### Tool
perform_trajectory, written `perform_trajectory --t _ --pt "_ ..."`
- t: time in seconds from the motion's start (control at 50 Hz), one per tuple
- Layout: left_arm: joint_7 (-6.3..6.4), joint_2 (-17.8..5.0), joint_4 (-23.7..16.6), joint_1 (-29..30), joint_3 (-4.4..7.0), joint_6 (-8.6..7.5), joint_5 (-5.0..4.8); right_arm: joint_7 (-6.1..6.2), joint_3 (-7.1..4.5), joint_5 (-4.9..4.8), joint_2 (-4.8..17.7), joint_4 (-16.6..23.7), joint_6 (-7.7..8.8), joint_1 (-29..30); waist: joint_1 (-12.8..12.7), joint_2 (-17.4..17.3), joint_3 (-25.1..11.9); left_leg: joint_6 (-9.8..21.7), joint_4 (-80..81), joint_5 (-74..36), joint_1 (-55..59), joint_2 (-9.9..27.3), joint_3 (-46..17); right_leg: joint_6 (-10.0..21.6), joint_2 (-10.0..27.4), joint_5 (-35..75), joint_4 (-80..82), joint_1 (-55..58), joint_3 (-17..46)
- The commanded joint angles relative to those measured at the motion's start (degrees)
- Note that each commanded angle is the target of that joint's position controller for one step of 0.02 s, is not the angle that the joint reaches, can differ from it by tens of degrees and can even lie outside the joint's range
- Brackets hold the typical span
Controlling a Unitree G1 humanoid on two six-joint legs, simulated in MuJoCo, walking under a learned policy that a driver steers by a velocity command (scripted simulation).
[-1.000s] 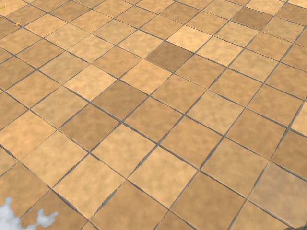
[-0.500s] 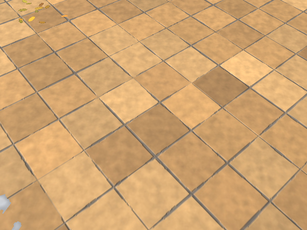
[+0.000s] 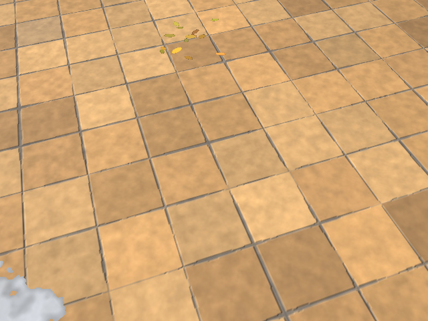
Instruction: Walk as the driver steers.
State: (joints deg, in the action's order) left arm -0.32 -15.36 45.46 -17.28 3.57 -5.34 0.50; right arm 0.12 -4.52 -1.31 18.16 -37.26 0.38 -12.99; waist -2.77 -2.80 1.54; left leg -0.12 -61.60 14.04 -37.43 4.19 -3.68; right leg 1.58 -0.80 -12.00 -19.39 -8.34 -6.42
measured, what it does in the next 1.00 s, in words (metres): walks ahead, turning left: left foot, then right foot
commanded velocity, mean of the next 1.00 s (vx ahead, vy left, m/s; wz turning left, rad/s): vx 0.50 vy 0.00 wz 0.60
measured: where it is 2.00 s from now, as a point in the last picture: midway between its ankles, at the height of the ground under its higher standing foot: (158, 251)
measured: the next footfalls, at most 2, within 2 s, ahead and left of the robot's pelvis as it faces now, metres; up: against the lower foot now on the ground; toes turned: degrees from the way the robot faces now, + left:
left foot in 0.26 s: +0.30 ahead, +0.16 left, +0.00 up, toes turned +12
right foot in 0.74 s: +0.63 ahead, +0.05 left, +0.00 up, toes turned +30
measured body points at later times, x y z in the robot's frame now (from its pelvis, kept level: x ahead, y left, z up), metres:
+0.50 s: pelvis +0.27 +0.08 +0.00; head +0.30 +0.11 +0.45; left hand +0.37 +0.40 -0.10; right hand +0.44 -0.16 -0.10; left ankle +0.26 +0.15 -0.74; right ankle +0.40 -0.08 -0.67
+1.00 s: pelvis +0.55 +0.13 +0.00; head +0.57 +0.14 +0.45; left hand +0.44 +0.40 -0.11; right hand +0.83 -0.01 -0.10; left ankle +0.52 +0.29 -0.67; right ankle +0.59 +0.03 -0.74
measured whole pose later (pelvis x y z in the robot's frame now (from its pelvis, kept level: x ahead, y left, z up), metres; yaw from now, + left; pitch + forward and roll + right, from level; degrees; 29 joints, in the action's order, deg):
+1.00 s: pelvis +0.55 +0.13 +0.00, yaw +36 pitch +1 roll -2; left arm -0.5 -15.4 45.7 -16.9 3.7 -5.4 0.4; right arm 0.3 -4.6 -1.3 18.2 -37.8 0.4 -12.9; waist -2.7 -2.7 2.1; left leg 0.0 -60.9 13.7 -37.4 4.2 -4.0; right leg 1.5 -1.2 -11.7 -18.8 -7.7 -6.4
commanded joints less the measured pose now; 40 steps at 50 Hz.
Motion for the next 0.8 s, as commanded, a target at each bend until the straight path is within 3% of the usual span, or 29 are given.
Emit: perform_trajectory --t 0.02,0.12,0.18,0.22,0.24,0.26,0.28,0.3,0.32,0.34,0.36,0.38,0.4,0.46,0.56,0.6,0.66,0.7,0.72,0.74,0.76,0.78,0.8 --pt "0.30 -9.09 -3.15 3.40 2.27 -0.84 -0.09 -0.63 -0.15 0.07 1.45 4.34 0.80 2.09 0.88 6.94 -0.02 -0.39 6.97 -7.84 -4.78 2.33 -1.40 8.74 15.82 13.58 10.53 4.25 8.28" --pt "0.72 -11.14 -1.08 0.63 2.76 0.33 -0.91 -2.54 0.59 -0.12 0.07 6.46 1.48 10.86 -2.18 6.21 2.67 0.97 20.94 -15.09 -0.97 1.01 3.57 6.78 15.62 15.74 10.55 7.14 0.50" --pt "0.70 -12.83 -0.13 -0.17 3.34 1.34 -1.91 -3.35 0.09 -0.12 1.27 7.92 1.35 12.64 -1.32 6.74 3.13 3.34 25.02 -9.72 1.20 -0.71 5.94 5.58 17.14 25.95 7.10 11.81 -1.99" --pt "1.07 -14.71 -0.17 0.20 3.94 2.07 -2.55 -3.37 -1.22 0.31 3.71 7.58 0.96 8.67 2.04 8.68 -0.57 5.87 25.76 -3.66 9.00 -4.60 9.15 4.46 17.02 45.86 -2.01 13.72 -4.22" --pt "1.28 -14.96 -0.37 0.94 3.98 2.53 -2.81 -3.14 -2.55 0.25 5.83 5.81 0.76 1.53 6.41 8.19 -4.40 7.71 28.32 -4.39 18.51 -7.09 10.33 3.39 15.87 51.10 -11.80 11.92 -5.77" --pt "1.56 -13.42 -0.69 0.73 3.32 2.53 -2.44 -2.27 -4.51 0.03 9.25 2.92 0.34 -8.67 11.41 6.05 -9.42 10.04 30.87 -7.17 34.71 -8.01 8.12 1.30 13.77 45.27 -25.64 3.07 -6.75" --pt "1.28 -6.51 -2.75 -1.92 1.13 2.04 0.57 -1.01 -5.59 -0.53 14.80 1.78 -0.03 -12.56 9.13 -7.46 -13.43 15.69 31.42 -6.54 52.73 5.36 -13.97 -1.66 7.88 1.67 -45.65 -18.23 -6.46" --pt "0.68 -5.09 -5.69 -2.17 -0.21 -0.02 0.00 -1.52 -5.07 -0.38 16.54 4.29 1.20 -11.04 6.74 -12.09 -23.37 25.77 41.75 7.15 61.89 15.30 -44.87 -3.08 -1.50 -23.91 -59.60 -32.95 6.48" --pt "0.02 -10.57 -6.82 4.89 1.16 -1.51 -2.34 -1.95 -3.62 0.02 11.24 3.84 2.12 -10.66 10.01 -4.05 -18.89 22.04 44.94 7.94 59.40 13.81 -39.51 -2.27 2.01 -18.84 -60.83 -39.21 11.82" --pt "-0.22 -10.43 -7.75 7.14 0.93 -2.42 -2.98 -1.94 -2.95 0.15 9.39 3.27 2.76 -8.65 8.68 -3.08 -11.71 19.90 45.18 4.12 51.77 11.70 -31.33 -1.18 4.15 -13.59 -56.86 -39.78 10.95" --pt "0.24 -9.69 -6.81 6.97 0.86 -2.72 -1.68 -1.84 -2.44 0.14 8.04 3.53 2.99 -4.67 5.77 1.74 -7.90 17.84 45.21 -1.72 43.27 9.04 -25.46 -1.34 6.46 -9.59 -51.85 -36.12 11.06" --pt "0.46 -10.25 -6.40 6.34 1.29 -2.42 -0.43 -1.67 -1.88 0.49 6.47 4.14 3.06 -1.63 3.69 1.11 -5.84 17.05 45.95 -7.98 37.02 7.16 -21.41 -1.89 7.68 -7.22 -47.62 -32.22 11.26" --pt "0.27 -10.32 -6.17 5.38 1.47 -1.75 -0.15 -1.41 -1.53 1.04 5.86 4.78 3.04 0.00 2.16 -0.11 -5.10 16.94 47.25 -11.24 32.89 6.01 -19.60 -2.38 8.19 -5.66 -46.17 -29.13 11.36" --pt "0.25 -8.06 -6.36 5.97 1.02 -0.24 0.50 -0.45 -1.72 0.83 6.68 3.71 3.40 -0.43 1.44 0.35 -3.73 17.57 48.78 -18.30 26.11 4.32 -15.09 -4.95 7.26 -2.04 -39.44 -26.84 9.68" --pt "-0.30 -4.97 -9.24 17.21 -0.32 -0.33 0.09 0.83 -2.09 0.28 8.05 1.23 2.77 -4.34 5.55 -1.08 -0.83 13.65 48.01 -11.37 21.63 0.21 -11.08 -6.22 3.18 15.22 -18.15 -22.62 9.06" --pt "-0.79 -5.53 -10.21 20.09 -0.24 -0.72 -0.59 0.92 -2.25 0.02 8.48 0.06 2.61 -6.48 6.73 -1.38 -0.50 13.00 47.08 -8.39 21.98 1.07 -13.13 -5.89 1.86 17.70 -14.10 -20.13 9.50" --pt "-1.36 -7.65 -10.75 20.31 0.60 -1.25 -0.95 1.13 -2.10 -0.32 7.63 -0.99 2.19 -7.79 6.21 -2.51 -0.68 12.00 42.01 -5.92 26.93 3.05 -18.18 -4.28 1.55 14.05 -10.11 -18.98 11.61" --pt "-1.37 -8.67 -10.22 17.11 1.30 -1.66 -1.05 1.21 -2.22 -0.13 7.52 -1.05 1.77 -7.12 4.30 -4.36 -1.18 10.99 38.24 -7.77 28.63 3.55 -20.80 -2.49 1.24 8.39 -9.00 -15.12 11.11" --pt "-1.09 -9.33 -9.01 12.55 1.93 -1.88 -0.85 1.14 -1.83 -0.04 6.32 -0.85 1.61 -6.57 1.87 -4.37 -2.89 9.73 34.46 -9.70 28.01 1.77 -20.24 -1.13 0.94 8.20 -6.84 -8.82 9.89" --pt "-0.71 -11.33 -8.21 5.97 2.75 -2.21 0.05 0.89 -0.74 0.37 3.36 -0.33 1.73 -6.66 -1.22 -1.98 -8.71 7.74 23.64 -9.15 24.57 -1.43 -17.24 1.69 5.68 7.49 -7.52 3.10 13.46" --pt "-0.26 -15.95 -7.47 -1.56 3.82 -2.08 1.24 0.90 0.37 0.02 -0.17 0.80 1.98 -11.99 -1.26 9.90 -17.98 3.45 4.30 5.37 9.00 -8.51 -9.55 8.59 18.65 0.98 -6.07 23.83 31.79" --pt "-0.92 -15.56 -5.74 -4.57 4.03 -1.33 0.04 1.00 0.54 -1.03 1.80 1.59 2.41 -15.02 -0.35 22.91 -20.81 1.74 -8.72 20.75 -4.39 -8.74 -6.78 13.58 25.96 -15.83 0.86 29.45 53.55" --pt "-0.82 -10.46 -6.82 -1.59 2.69 -1.05 -0.70 1.03 -0.74 -1.29 6.98 0.58 2.23 -11.31 -1.50 14.43 -12.80 1.10 -13.86 16.31 -8.58 -5.22 -7.93 11.56 24.13 -23.75 3.17 23.20 49.24"
Keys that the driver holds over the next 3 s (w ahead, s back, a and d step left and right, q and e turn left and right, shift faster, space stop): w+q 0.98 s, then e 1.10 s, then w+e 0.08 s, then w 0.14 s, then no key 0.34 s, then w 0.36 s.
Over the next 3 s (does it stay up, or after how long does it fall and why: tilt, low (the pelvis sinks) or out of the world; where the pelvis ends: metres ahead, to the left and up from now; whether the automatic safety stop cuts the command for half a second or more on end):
stays up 0.89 0.25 -0.01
